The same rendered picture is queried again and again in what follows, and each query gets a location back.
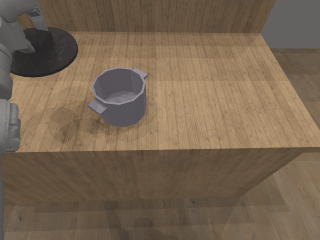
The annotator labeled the knob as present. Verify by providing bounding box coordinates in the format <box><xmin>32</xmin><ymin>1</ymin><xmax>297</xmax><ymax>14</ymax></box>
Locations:
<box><xmin>24</xmin><ymin>28</ymin><xmax>54</xmax><ymax>54</ymax></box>

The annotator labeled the lid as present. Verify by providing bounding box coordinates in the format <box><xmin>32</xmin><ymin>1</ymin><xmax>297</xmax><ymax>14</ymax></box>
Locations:
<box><xmin>10</xmin><ymin>27</ymin><xmax>78</xmax><ymax>78</ymax></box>

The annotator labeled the pot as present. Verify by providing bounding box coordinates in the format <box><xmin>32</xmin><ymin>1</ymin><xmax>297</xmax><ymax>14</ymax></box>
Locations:
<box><xmin>87</xmin><ymin>67</ymin><xmax>148</xmax><ymax>127</ymax></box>

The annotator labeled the left robot upper arm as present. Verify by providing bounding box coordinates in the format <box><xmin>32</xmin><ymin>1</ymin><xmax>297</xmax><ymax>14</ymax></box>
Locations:
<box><xmin>0</xmin><ymin>99</ymin><xmax>21</xmax><ymax>240</ymax></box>

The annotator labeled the robot left hand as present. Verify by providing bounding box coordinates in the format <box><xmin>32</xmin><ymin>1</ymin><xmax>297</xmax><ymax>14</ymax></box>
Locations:
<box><xmin>11</xmin><ymin>0</ymin><xmax>48</xmax><ymax>54</ymax></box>

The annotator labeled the table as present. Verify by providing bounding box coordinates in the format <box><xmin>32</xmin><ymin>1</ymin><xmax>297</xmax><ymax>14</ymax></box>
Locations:
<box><xmin>0</xmin><ymin>0</ymin><xmax>320</xmax><ymax>204</ymax></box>

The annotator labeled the left robot forearm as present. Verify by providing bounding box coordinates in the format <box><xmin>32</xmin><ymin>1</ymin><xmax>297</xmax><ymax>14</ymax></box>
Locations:
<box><xmin>0</xmin><ymin>0</ymin><xmax>18</xmax><ymax>101</ymax></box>

